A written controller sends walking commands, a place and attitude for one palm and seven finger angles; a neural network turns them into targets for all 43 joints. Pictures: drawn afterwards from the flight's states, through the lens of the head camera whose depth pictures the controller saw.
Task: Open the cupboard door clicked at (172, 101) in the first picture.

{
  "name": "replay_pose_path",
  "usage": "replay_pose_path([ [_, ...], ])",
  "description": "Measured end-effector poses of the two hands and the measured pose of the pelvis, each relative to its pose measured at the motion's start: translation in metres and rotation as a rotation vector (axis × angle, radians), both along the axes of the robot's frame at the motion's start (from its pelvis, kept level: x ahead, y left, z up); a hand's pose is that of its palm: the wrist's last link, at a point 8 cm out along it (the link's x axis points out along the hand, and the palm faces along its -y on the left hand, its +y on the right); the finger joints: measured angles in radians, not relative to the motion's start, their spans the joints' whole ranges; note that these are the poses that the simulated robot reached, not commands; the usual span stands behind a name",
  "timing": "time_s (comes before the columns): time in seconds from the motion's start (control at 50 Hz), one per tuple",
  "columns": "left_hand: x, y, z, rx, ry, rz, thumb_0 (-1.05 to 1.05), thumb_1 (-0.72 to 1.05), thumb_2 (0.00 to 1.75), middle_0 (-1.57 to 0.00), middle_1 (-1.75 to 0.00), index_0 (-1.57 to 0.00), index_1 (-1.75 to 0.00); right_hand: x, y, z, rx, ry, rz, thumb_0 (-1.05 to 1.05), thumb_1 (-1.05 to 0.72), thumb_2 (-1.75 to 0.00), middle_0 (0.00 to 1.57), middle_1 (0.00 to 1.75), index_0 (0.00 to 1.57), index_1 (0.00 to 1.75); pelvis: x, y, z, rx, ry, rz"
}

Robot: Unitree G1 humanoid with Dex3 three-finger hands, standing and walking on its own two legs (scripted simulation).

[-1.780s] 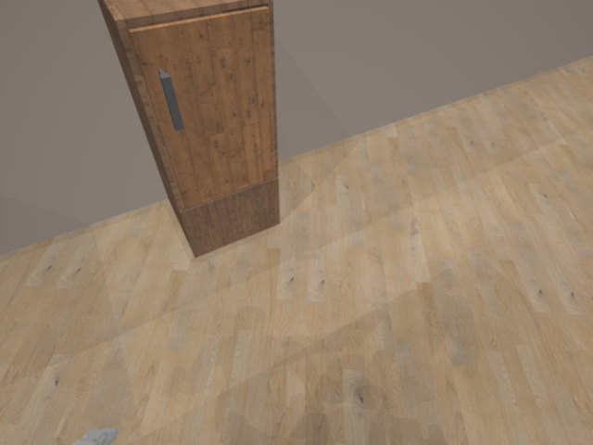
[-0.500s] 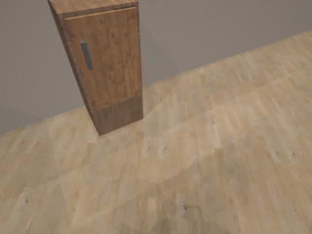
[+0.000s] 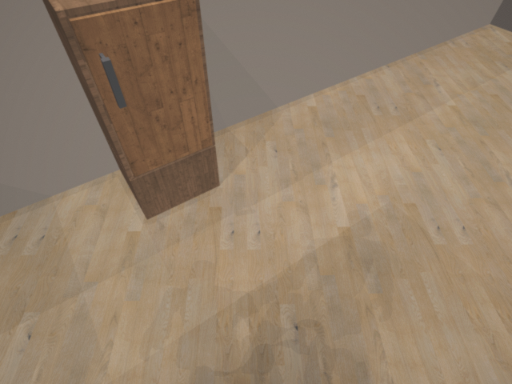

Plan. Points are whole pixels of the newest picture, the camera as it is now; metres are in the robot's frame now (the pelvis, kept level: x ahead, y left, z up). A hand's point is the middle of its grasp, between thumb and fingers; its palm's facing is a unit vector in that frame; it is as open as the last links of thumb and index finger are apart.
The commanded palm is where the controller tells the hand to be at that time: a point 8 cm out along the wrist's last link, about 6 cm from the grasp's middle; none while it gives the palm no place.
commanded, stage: walk to a spot facing it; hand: left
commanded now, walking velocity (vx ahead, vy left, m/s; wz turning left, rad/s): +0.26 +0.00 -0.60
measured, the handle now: (112, 80) +0.89 +0.51 -0.03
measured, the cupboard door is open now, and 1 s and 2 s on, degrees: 0 0 0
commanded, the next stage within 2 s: none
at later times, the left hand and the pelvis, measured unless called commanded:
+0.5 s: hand out of the picture +0.06 +0.16 -0.15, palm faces -0.12 -0.97 -0.20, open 7.4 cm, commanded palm none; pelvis +0.08 -0.02 +0.01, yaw -14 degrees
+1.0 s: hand (222, 224) +0.48 +0.12 -0.15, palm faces -0.52 -0.83 -0.21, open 7.4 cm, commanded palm none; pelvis +0.26 +0.01 +0.01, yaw -33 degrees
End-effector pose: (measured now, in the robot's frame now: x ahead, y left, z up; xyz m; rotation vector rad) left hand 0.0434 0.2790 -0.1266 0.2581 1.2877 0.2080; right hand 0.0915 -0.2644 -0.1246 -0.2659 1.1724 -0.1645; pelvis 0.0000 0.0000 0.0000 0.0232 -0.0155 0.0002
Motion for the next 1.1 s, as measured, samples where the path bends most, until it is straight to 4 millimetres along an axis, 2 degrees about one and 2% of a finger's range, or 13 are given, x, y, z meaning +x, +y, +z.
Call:
replay_pose_path([
  [0.16, 0.002, -0.047, -0.011, -0.038, -0.018, -0.048, 0.01, 0.91, 0.90, -0.20, -0.30, -0.20, -0.30, -0.040, -0.010, -0.037, 0.092, 0.051, -0.094, 0.00, -0.91, -0.90, 0.20, 0.30, 0.21, 0.30, 0.004, -0.024, -0.018, -0.003, -0.011, -0.089],
  [0.24, -0.012, -0.068, -0.003, -0.064, 0.024, -0.036, 0.01, 0.91, 0.90, -0.20, -0.30, -0.20, -0.30, -0.041, -0.016, -0.026, 0.107, 0.068, -0.121, 0.01, -0.91, -0.90, 0.20, 0.30, 0.20, 0.30, 0.014, -0.030, -0.006, -0.011, -0.001, -0.119],
  [0.38, -0.013, -0.081, 0.009, -0.102, 0.141, -0.070, 0.01, 0.91, 0.90, -0.20, -0.30, -0.20, -0.30, -0.017, -0.024, -0.001, 0.093, -0.001, -0.203, 0.01, -0.91, -0.90, 0.20, 0.30, 0.20, 0.30, 0.043, -0.031, 0.011, 0.001, 0.033, -0.191],
  [0.46, 0.007, -0.073, 0.009, -0.101, 0.161, -0.084, 0.01, 0.90, 0.90, -0.20, -0.30, -0.20, -0.30, 0.006, -0.022, 0.003, 0.079, -0.019, -0.227, 0.01, -0.91, -0.90, 0.20, 0.30, 0.20, 0.30, 0.067, -0.025, 0.012, -0.008, 0.042, -0.226],
  [0.54, 0.037, -0.059, 0.004, -0.096, 0.169, -0.099, 0.01, 0.91, 0.90, -0.20, -0.30, -0.20, -0.30, 0.045, -0.012, 0.007, 0.070, -0.053, -0.235, 0.01, -0.91, -0.90, 0.20, 0.30, 0.20, 0.30, 0.097, -0.014, 0.009, -0.019, 0.046, -0.259],
  [0.62, 0.080, -0.038, -0.009, -0.095, 0.184, -0.125, 0.01, 0.91, 0.90, -0.20, -0.30, -0.20, -0.30, 0.098, 0.004, 0.011, 0.057, -0.126, -0.241, 0.01, -0.91, -0.90, 0.20, 0.30, 0.20, 0.30, 0.134, 0.001, 0.002, -0.027, 0.045, -0.302],
  [0.68, 0.125, -0.019, -0.027, -0.097, 0.195, -0.172, 0.01, 0.91, 0.90, -0.20, -0.30, -0.20, -0.30, 0.127, 0.014, 0.010, 0.022, -0.211, -0.266, 0.01, -0.91, -0.90, 0.20, 0.30, 0.20, 0.30, 0.162, 0.014, -0.012, -0.038, 0.037, -0.357],
  [0.74, 0.189, -0.012, -0.030, -0.092, 0.160, -0.257, 0.01, 0.91, 0.90, -0.20, -0.30, -0.20, -0.30, 0.126, 0.027, 0.015, 0.017, -0.214, -0.333, 0.00, -0.91, -0.90, 0.20, 0.30, 0.20, 0.30, 0.183, 0.019, -0.008, -0.033, 0.017, -0.415],
  [0.8, 0.264, -0.018, -0.021, -0.099, 0.070, -0.342, 0.01, 0.91, 0.90, -0.19, -0.30, -0.20, -0.30, 0.106, 0.042, 0.016, 0.025, -0.146, -0.417, 0.00, -0.91, -0.90, 0.20, 0.30, 0.20, 0.30, 0.204, 0.020, 0.001, -0.036, 0.014, -0.457],
  [0.88, 0.355, -0.044, -0.006, -0.112, -0.052, -0.449, 0.01, 0.91, 0.90, -0.19, -0.30, -0.19, -0.30, 0.068, 0.054, 0.015, 0.016, -0.026, -0.560, -0.01, -0.93, -0.90, 0.20, 0.30, 0.21, 0.30, 0.231, 0.020, 0.008, -0.035, 0.020, -0.512],
  [0.94, 0.411, -0.074, 0.001, -0.127, -0.109, -0.529, 0.01, 0.92, 0.90, -0.19, -0.30, -0.19, -0.30, 0.039, 0.064, 0.012, 0.024, 0.078, -0.640, -0.01, -0.94, -0.90, 0.20, 0.30, 0.21, 0.30, 0.249, 0.017, 0.008, -0.036, 0.020, -0.549],
  [1.02, 0.469, -0.126, 0.004, -0.153, -0.148, -0.639, 0.01, 0.92, 0.90, -0.19, -0.30, -0.19, -0.30, 0.009, 0.083, 0.007, 0.061, 0.204, -0.742, 0.00, -0.93, -0.90, 0.20, 0.30, 0.20, 0.30, 0.270, 0.006, 0.005, -0.037, 0.018, -0.598],
  [1.1, 0.510, -0.188, 0.000, -0.177, -0.164, -0.751, 0.01, 0.91, 0.90, -0.19, -0.30, -0.19, -0.30, -0.007, 0.098, -0.002, 0.118, 0.298, -0.840, 0.00, -0.92, -0.90, 0.20, 0.30, 0.20, 0.30, 0.289, -0.012, -0.003, -0.030, 0.020, -0.651],
])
